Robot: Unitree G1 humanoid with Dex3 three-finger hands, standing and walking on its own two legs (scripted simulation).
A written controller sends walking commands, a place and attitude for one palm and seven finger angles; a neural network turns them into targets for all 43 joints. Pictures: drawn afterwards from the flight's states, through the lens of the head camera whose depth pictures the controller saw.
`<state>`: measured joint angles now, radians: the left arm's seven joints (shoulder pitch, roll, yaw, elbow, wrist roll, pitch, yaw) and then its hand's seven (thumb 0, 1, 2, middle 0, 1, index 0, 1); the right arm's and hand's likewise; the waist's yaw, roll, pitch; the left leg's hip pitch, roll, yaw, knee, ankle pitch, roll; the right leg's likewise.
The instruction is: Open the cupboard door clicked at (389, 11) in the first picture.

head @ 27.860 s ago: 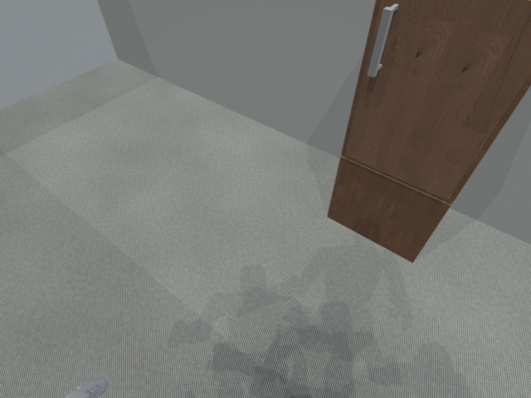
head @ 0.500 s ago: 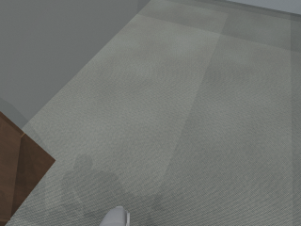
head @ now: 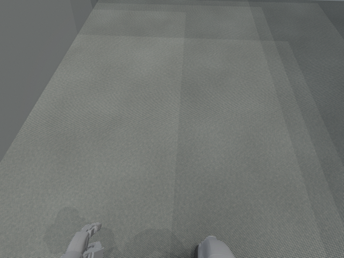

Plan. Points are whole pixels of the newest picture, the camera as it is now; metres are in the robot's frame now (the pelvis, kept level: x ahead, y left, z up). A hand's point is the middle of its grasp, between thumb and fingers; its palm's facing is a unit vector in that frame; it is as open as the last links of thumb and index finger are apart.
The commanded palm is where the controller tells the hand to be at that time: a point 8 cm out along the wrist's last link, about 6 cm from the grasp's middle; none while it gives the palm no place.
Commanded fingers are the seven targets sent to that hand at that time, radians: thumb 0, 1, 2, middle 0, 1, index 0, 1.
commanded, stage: walk to a spot facing it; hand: left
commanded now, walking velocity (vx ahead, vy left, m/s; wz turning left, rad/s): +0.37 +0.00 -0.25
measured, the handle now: out of the picture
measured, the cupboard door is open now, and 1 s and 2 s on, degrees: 41 41 41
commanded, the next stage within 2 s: turn to face it in 0.84 s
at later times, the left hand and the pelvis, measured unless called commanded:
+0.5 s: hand (116, 223) +0.23 +0.17 -0.19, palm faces -0.01 -0.99 -0.17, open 7.3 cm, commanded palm none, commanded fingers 0.00 0.90 0.90 -0.20 -0.30 -0.20 -0.30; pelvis +0.26 -0.01 -0.02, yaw -4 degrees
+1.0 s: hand (149, 111) +0.64 +0.09 -0.17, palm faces -0.31 -0.93 -0.22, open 7.3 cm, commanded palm none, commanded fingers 0.00 0.90 0.90 -0.20 -0.30 -0.20 -0.30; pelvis +0.48 -0.06 -0.01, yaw -15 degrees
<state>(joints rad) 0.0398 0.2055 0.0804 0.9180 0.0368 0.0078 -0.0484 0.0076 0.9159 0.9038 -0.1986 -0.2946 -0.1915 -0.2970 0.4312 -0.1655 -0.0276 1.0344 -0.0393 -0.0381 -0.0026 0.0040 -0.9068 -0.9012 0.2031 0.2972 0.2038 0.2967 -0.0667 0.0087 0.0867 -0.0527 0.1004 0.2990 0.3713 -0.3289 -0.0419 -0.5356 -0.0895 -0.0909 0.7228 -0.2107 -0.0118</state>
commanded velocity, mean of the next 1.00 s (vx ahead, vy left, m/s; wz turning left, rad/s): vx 0.31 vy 0.00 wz -0.16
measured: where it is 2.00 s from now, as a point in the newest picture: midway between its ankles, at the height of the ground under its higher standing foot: (195, 174)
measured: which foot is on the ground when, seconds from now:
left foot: down 0.00-0.06, up 0.08-0.48, down 0.50-1.00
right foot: up 0.00-0.04, down 0.06-0.50, up 0.52-1.00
